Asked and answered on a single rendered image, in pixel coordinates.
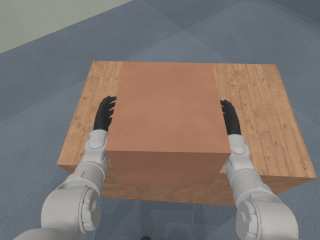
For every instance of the robot left upper arm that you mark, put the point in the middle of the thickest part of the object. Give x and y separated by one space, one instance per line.
68 214

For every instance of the pedestal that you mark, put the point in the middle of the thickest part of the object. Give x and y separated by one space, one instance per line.
266 119

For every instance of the robot right hand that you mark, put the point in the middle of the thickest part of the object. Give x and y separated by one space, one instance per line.
230 118

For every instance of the robot right forearm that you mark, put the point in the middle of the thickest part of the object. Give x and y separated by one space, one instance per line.
243 177

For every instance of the robot left hand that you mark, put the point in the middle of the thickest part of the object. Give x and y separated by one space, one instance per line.
102 118

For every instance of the robot left forearm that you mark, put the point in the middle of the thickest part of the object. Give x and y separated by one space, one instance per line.
92 169

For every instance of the robot right upper arm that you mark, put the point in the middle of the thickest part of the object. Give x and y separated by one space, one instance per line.
265 220

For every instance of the carton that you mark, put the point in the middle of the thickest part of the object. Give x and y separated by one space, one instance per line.
168 128

